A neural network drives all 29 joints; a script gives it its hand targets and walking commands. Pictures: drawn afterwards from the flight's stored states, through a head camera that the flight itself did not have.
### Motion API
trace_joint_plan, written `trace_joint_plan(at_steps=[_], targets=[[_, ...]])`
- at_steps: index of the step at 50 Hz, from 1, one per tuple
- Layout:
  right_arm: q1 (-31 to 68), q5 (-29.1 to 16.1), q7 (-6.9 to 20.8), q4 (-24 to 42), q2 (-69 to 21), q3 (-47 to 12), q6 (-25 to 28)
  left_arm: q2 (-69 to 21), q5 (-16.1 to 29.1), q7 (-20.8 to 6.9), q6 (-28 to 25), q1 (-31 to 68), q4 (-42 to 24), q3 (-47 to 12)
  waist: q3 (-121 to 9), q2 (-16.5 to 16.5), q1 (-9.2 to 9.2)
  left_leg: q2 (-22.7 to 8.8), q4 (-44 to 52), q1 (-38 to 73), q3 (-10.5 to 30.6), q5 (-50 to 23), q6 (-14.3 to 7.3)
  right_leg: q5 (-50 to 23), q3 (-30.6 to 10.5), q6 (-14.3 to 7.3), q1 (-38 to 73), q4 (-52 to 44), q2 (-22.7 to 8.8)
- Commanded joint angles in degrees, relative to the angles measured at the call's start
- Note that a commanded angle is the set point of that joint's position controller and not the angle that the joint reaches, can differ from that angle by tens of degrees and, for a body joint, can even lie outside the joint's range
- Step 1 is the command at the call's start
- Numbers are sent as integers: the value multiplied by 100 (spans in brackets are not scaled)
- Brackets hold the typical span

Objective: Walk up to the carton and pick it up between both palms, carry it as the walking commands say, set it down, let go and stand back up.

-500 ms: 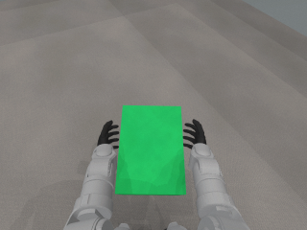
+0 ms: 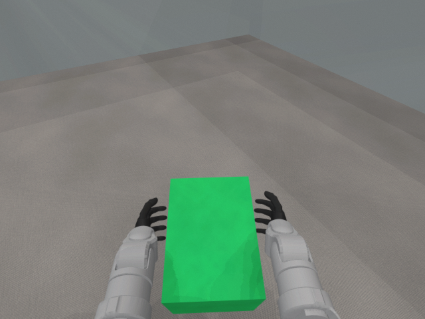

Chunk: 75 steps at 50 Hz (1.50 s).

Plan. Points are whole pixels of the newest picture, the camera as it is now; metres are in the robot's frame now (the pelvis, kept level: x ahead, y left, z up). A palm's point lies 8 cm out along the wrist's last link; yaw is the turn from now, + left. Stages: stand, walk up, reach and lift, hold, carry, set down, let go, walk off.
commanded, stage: reach and lift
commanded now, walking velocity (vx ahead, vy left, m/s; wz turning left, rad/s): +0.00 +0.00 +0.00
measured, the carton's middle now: (211, 243) +0.32 -0.01 -0.07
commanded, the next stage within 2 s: hold in 1.38 s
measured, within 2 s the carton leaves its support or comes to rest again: neither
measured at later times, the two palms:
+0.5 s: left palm (141, 232) +0.28 +0.13 +0.05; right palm (280, 223) +0.29 -0.13 +0.06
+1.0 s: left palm (130, 233) +0.28 +0.15 +0.05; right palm (271, 219) +0.30 -0.12 +0.06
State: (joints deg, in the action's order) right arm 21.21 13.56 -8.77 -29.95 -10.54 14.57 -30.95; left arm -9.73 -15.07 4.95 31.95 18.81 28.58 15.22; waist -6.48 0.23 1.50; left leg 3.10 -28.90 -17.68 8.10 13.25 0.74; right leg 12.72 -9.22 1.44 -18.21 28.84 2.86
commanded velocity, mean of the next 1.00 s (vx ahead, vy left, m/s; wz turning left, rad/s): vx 0.00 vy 0.00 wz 0.00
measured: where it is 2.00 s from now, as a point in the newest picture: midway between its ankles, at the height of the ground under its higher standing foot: outside the picture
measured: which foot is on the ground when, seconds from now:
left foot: down 0.00-1.00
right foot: down 0.00-1.00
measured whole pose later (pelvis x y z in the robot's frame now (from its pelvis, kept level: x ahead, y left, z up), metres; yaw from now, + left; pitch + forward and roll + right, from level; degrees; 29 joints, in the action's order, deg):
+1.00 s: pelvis +0.00 +0.00 +0.00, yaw +1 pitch -6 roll +0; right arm 23.6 18.1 -4.5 -28.8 -11.4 15.6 -40.5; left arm -10.4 -18.4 5.7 42.8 21.0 26.4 16.8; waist -3.9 0.4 -0.1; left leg 2.9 -25.2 -6.9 8.2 12.2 0.6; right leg 12.0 -7.5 1.2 -7.1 25.2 1.8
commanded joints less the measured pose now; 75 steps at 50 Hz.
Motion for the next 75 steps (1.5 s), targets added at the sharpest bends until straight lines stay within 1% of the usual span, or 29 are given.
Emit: trace_joint_plan(at_steps=[1,2,3,5,7,12,13,15,19,21,22,26,32,36,40,41,42,46,47,50,53,55,57,60,62,69,72,73,75], targets=[[3175,-1571,2090,619,-6797,-3682,-174,-6097,1570,-1787,-136,3793,-963,-3703,-2517,70,-144,329,396,1110,-484,-1421,-36,-1756,566,187,1766,-293,322],[2882,-1219,2072,37,-6260,-2966,-236,-5992,1444,-1808,34,3895,-218,-3350,-1240,-178,171,251,464,714,-469,-629,3,-824,503,55,915,-517,192],[3544,-1236,2060,167,-6298,-2943,-246,-5812,1457,-1872,-26,4216,-348,-3196,-1164,227,-46,181,434,712,-403,-607,-74,-550,591,75,661,-420,234],[3234,-1302,2134,5,-6683,-3025,-379,-6197,1705,-1859,54,4709,-866,-3479,-1799,-227,161,245,537,1053,-409,-510,15,-644,566,-13,1221,-428,229],[3009,-1089,2152,-488,-6565,-2515,-565,-5808,1568,-1858,191,4741,-608,-3145,-1123,-54,153,202,600,812,-442,-282,1,-411,628,24,985,-489,225],[3886,-1670,2155,388,-6737,-3178,-555,-6002,1745,-1895,289,4710,-812,-3288,-2389,-43,-304,281,557,1158,-499,-1376,-6,-1643,582,90,1971,-399,207],[3757,-1288,2143,40,-6351,-2728,-609,-5963,1631,-1922,365,4627,-370,-3030,-1539,106,-18,215,641,1073,-427,-978,0,-1212,570,61,1568,-533,165],[3570,-1324,2198,-121,-6683,-2555,-657,-6074,1746,-1895,334,5083,-913,-3191,-1847,-12,139,164,655,1482,-336,-834,4,-967,603,-3,1435,-511,234],[3822,-904,2247,-726,-6242,-2015,-736,-6202,1475,-1930,550,5068,97,-2660,-919,-81,260,219,858,994,-384,236,59,49,669,-74,1273,-712,181],[4358,-1007,2299,-574,-6335,-2103,-677,-6042,1427,-1897,469,5237,15,-2403,-838,163,-43,214,771,1163,-416,368,-19,555,501,-66,957,-790,73],[4636,-1070,2328,-695,-6238,-1926,-655,-5912,1302,-1883,481,5268,233,-2192,-749,-164,-149,179,859,782,-486,580,-4,491,624,-37,1282,-680,145],[4450,-1141,2331,-575,-6575,-2219,-564,-6056,1516,-1837,307,5718,-272,-2487,-1823,308,-202,137,661,1431,-427,-116,-37,40,550,-67,1211,-654,134],[4919,-903,2329,-936,-6101,-1611,-580,-5856,1062,-1842,515,5229,722,-1782,-900,-114,-358,184,717,677,-556,394,2,426,621,-31,1226,-612,127],[4734,-1058,2302,-461,-6489,-2083,-448,-6076,1382,-1819,336,5490,-221,-2339,-2162,-206,-336,232,546,1296,-540,-557,31,-499,503,-44,1497,-513,110],[3707,-851,2264,-637,-6286,-1959,-588,-6000,1542,-1785,459,5322,-650,-2844,-1868,16,11,138,701,1575,-351,-1144,112,-1192,654,-18,1421,-487,289],[3533,-1006,2298,-612,-6281,-2076,-626,-6016,1648,-1768,444,5309,-788,-2861,-1659,-317,18,124,740,1262,-337,-906,109,-1063,689,-55,1614,-494,253],[3511,-939,2204,-531,-6334,-2233,-627,-6056,1568,-1800,525,4774,-278,-2695,-1621,131,-28,135,706,1415,-379,-859,44,-965,592,-6,1568,-591,171],[3441,-1051,2236,-129,-6193,-2390,-675,-6082,1475,-1779,633,4634,-545,-2802,-1411,-252,-53,221,813,1317,-389,-851,83,-1165,629,-47,1791,-602,230],[3730,-1220,2217,453,-6250,-2716,-643,-6185,1601,-1799,600,4262,-609,-2873,-1552,119,-134,227,708,1525,-377,-1148,5,-1270,546,11,1754,-610,168],[3557,-1294,2194,492,-6282,-2785,-730,-6282,1729,-1786,710,4616,-1014,-3246,-1307,-495,19,271,690,1502,-407,-927,102,-1012,505,-79,1614,-610,177],[3467,-1389,2201,668,-6298,-3134,-812,-6100,1767,-1733,638,4364,-1237,-3296,-1474,218,-155,190,651,1681,-295,-951,42,-942,556,-15,1599,-607,247],[3078,-1302,2155,762,-6091,-2998,-860,-6130,1684,-1738,769,3835,-1075,-3305,-1201,-138,-44,215,779,1427,-306,-1157,27,-1272,564,-12,1818,-589,221],[3307,-1560,2186,1353,-6182,-3422,-808,-6220,1924,-1791,690,3820,-1403,-3594,-2012,228,-130,194,655,1772,-211,-1856,49,-1895,551,15,2081,-520,314],[2721,-1303,2134,628,-6288,-3089,-972,-6077,1688,-1733,761,3780,-1148,-3297,-1151,186,24,234,776,1495,-247,-842,-15,-941,516,-17,1622,-677,184],[2775,-1478,2219,767,-6290,-3109,-943,-5968,1738,-1755,730,3794,-1461,-3427,-1064,-215,-121,194,776,1523,-292,-786,35,-840,515,-30,1564,-681,211],[2714,-1601,2198,1365,-6245,-3517,-910,-6182,1876,-1716,746,3635,-1768,-3734,-1364,-101,-88,188,682,1499,-250,-1310,-23,-1350,511,-22,1747,-567,268],[2773,-1481,2177,1064,-6212,-3230,-1003,-6053,1794,-1718,814,3609,-1702,-3679,-942,-273,-38,223,704,1510,-252,-779,-24,-833,438,-65,1427,-635,198],[2877,-1496,2184,1277,-6246,-3326,-964,-6063,1737,-1727,796,3530,-1637,-3668,-1091,121,-50,247,702,1594,-281,-637,-32,-638,497,-12,1429,-689,243],[3056,-1541,2231,1244,-6236,-3356,-932,-6072,1817,-1795,788,3918,-1629,-3668,-864,-217,-111,282,768,1236,-306,-179,-64,-340,434,-67,1517,-661,184]])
